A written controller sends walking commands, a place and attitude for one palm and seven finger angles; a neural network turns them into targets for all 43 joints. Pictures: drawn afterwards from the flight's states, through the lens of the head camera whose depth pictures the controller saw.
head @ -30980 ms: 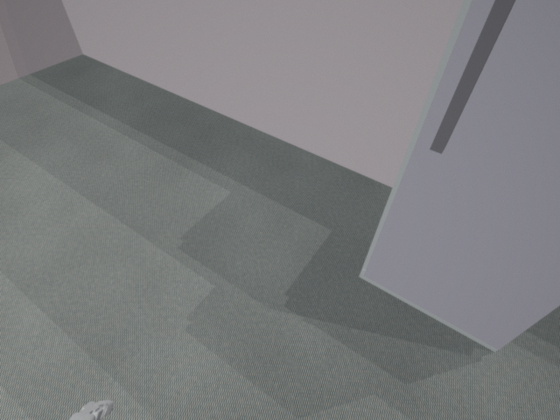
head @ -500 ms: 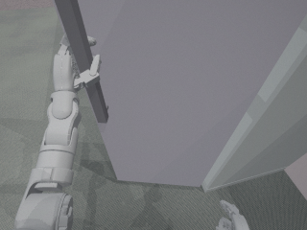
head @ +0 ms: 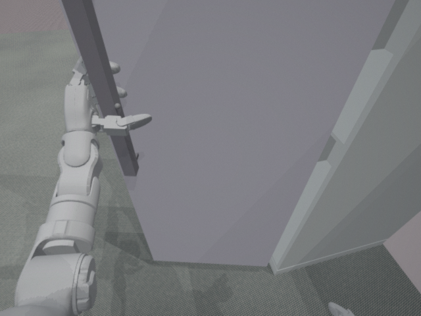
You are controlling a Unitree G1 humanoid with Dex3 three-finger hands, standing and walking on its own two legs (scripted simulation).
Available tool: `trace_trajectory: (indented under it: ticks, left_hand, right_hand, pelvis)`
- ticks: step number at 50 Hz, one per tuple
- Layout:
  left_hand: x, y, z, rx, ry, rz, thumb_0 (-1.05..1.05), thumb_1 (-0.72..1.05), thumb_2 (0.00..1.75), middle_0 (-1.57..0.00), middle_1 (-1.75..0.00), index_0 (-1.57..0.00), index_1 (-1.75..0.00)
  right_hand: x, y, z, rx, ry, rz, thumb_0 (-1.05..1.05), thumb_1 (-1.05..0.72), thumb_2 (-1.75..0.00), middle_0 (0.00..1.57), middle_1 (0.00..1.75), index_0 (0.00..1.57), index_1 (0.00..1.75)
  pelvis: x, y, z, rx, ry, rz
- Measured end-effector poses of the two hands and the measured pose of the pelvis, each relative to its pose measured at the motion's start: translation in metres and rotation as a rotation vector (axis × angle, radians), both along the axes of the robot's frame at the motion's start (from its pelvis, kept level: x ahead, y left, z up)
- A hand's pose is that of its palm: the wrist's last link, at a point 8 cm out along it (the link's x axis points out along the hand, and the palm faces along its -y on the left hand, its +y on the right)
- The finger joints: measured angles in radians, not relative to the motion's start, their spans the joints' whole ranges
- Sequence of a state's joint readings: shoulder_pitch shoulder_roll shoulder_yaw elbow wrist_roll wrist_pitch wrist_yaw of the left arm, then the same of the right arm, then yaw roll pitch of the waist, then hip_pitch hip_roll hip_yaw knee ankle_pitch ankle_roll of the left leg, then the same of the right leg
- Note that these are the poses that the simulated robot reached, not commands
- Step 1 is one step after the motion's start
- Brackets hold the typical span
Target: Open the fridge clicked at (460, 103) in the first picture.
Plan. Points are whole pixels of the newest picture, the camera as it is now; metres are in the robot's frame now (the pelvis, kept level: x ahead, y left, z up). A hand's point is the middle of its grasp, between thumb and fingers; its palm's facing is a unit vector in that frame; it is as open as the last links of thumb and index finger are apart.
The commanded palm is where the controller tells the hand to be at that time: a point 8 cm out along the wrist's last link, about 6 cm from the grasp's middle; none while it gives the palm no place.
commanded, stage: loosen the grip on the handle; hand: left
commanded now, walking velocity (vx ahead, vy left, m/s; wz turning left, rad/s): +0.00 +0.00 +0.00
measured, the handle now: (114, 100) +0.45 +0.20 +0.20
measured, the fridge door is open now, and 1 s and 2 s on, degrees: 72 70 70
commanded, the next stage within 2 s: slip the hand off the handle in 0.26 s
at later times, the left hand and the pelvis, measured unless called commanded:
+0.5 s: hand (112, 105) +0.42 +0.19 +0.20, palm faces +0.16 -0.98 -0.09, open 14.7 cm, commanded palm +0.39 +0.25 +0.20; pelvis +0.05 -0.01 +0.00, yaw -1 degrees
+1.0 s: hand (63, 112) +0.40 +0.27 +0.21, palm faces +0.21 -0.97 -0.09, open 14.7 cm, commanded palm +0.36 +0.30 +0.20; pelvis +0.05 +0.02 +0.00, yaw -1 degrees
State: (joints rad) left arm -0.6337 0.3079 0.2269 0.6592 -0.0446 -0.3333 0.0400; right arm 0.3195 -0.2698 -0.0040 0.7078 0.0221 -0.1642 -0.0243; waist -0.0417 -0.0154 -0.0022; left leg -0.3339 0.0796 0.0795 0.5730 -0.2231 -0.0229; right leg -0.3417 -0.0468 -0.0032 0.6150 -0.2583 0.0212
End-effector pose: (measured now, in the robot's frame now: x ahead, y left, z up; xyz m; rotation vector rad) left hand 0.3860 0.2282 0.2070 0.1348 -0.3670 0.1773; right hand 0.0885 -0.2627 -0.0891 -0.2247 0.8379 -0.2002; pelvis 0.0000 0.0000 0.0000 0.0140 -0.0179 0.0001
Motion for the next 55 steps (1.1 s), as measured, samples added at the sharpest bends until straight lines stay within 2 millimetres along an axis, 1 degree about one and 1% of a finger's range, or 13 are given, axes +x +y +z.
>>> trace_trajectory:
  ticks: [5,9,13,17,23,26,30,33,37,45,49,52,55]
  left_hand:
    - [0.0,0.002,-0.001,0.044,-0.018,-0.01,0.0,-0.36,0.3,-0.49,-1.36,-0.28,-1.28]
    - [0.002,0.003,-0.001,0.05,-0.015,-0.033,0.0,-0.47,0.24,-0.48,-1.33,-0.27,-1.25]
    - [0.004,0.004,-0.002,0.032,-0.012,-0.052,0.0,-0.52,0.22,-0.47,-1.32,-0.26,-1.2]
    - [0.007,0.006,-0.005,-0.004,-0.014,-0.056,-0.01,-0.54,0.2,-0.46,-1.29,-0.25,-1.18]
    - [0.011,0.009,-0.005,0.002,-0.012,-0.059,-0.01,-0.56,0.2,-0.46,-1.26,-0.24,-1.15]
    - [0.011,0.02,-0.007,-0.011,0.0,-0.032,-0.01,-0.56,0.2,-0.44,-1.24,-0.25,-1.15]
    - [0.004,0.046,-0.008,-0.019,0.014,0.036,-0.01,-0.56,0.2,-0.38,-1.21,-0.25,-1.15]
    - [-0.006,0.061,-0.004,0.001,0.0,0.059,-0.01,-0.56,0.2,-0.33,-1.19,-0.25,-1.15]
    - [-0.015,0.067,0.001,0.025,-0.02,0.025,-0.01,-0.56,0.2,-0.29,-1.17,-0.25,-1.15]
    - [-0.013,0.079,-0.008,-0.017,0.031,-0.012,-0.01,-0.56,0.2,-0.27,-1.15,-0.25,-1.15]
    - [-0.017,0.088,-0.004,-0.011,0.011,0.015,-0.01,-0.56,0.2,-0.26,-1.15,-0.25,-1.15]
    - [-0.025,0.087,0.0,0.001,-0.017,0.011,-0.01,-0.56,0.2,-0.26,-1.15,-0.25,-1.15]
    - [-0.034,0.078,0.002,0.011,-0.027,-0.023,-0.01,-0.56,0.2,-0.26,-1.15,-0.25,-1.15]
  right_hand:
    - [-0.009,-0.009,-0.009,0.002,0.061,-0.013,0.01,-0.9,-0.9,0.2,0.3,0.21,0.3]
    - [0.0,-0.01,-0.009,0.005,0.052,-0.023,0.01,-0.9,-0.9,0.2,0.3,0.21,0.3]
    - [0.023,-0.008,-0.007,0.005,0.017,-0.008,0.01,-0.9,-0.9,0.2,0.3,0.21,0.3]
    - [0.053,-0.003,-0.001,0.003,-0.029,0.021,0.01,-0.9,-0.9,0.2,0.3,0.21,0.3]
    - [0.094,0.009,0.008,0.008,-0.098,0.058,0.01,-0.9,-0.9,0.2,0.3,0.21,0.3]
    - [0.108,0.015,0.012,0.015,-0.122,0.063,0.01,-0.9,-0.9,0.2,0.3,0.21,0.3]
    - [0.119,0.024,0.015,0.023,-0.132,0.071,0.01,-0.9,-0.9,0.2,0.3,0.21,0.3]
    - [0.122,0.031,0.014,0.024,-0.125,0.086,0.01,-0.9,-0.9,0.2,0.3,0.21,0.3]
    - [0.122,0.039,0.01,0.02,-0.103,0.104,0.01,-0.9,-0.9,0.2,0.3,0.21,0.3]
    - [0.112,0.047,0.008,0.014,-0.089,0.084,0.01,-0.9,-0.9,0.2,0.3,0.21,0.3]
    - [0.103,0.048,0.009,0.011,-0.091,0.08,0.01,-0.9,-0.9,0.2,0.3,0.21,0.3]
    - [0.098,0.047,0.008,0.012,-0.091,0.082,0.01,-0.9,-0.9,0.2,0.3,0.21,0.3]
    - [0.094,0.047,0.007,0.016,-0.094,0.088,0.01,-0.9,-0.9,0.2,0.3,0.21,0.3]
  pelvis:
    - [0.003,-0.009,-0.001,-0.003,0.018,-0.015]
    - [0.011,-0.013,0.001,-0.006,0.028,-0.025]
    - [0.02,-0.013,0.001,-0.009,0.037,-0.023]
    - [0.029,-0.012,0.002,-0.01,0.048,-0.02]
    - [0.041,-0.007,0.001,-0.008,0.064,-0.021]
    - [0.047,-0.005,0.002,-0.009,0.068,-0.023]
    - [0.053,-0.001,0.002,-0.011,0.068,-0.023]
    - [0.057,0.003,0.001,-0.016,0.066,-0.016]
    - [0.058,0.008,0.0,-0.023,0.06,-0.004]
    - [0.053,0.015,0.0,-0.026,0.055,-0.004]
    - [0.05,0.017,0.0,-0.026,0.054,-0.01]
    - [0.048,0.017,-0.001,-0.027,0.051,-0.009]
    - [0.045,0.018,-0.001,-0.027,0.044,-0.008]
